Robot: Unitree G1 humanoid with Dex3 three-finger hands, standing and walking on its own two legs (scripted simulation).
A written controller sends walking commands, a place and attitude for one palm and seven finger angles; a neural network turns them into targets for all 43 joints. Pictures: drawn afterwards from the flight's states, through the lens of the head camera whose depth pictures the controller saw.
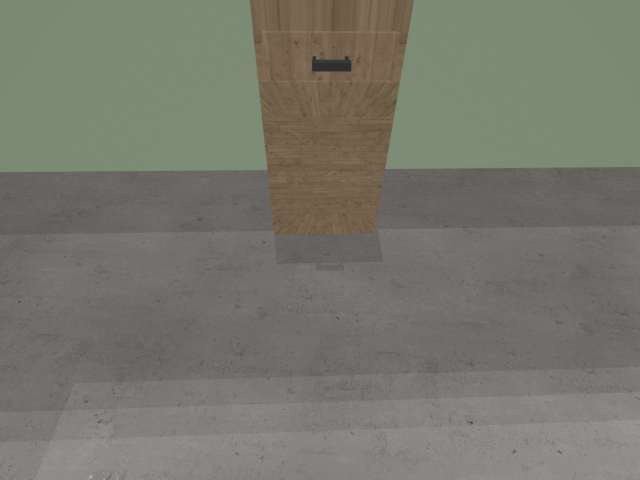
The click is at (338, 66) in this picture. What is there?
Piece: drawer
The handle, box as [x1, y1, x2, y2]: [312, 56, 350, 71]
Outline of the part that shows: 313,56 312,70 350,71 350,60 347,56 345,56 344,60 316,60 315,56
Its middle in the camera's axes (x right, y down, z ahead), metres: +0.03 -0.52 +1.14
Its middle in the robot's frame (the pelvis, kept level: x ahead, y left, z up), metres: +1.20 +0.03 +0.00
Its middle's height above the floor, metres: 0.77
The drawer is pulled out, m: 0.00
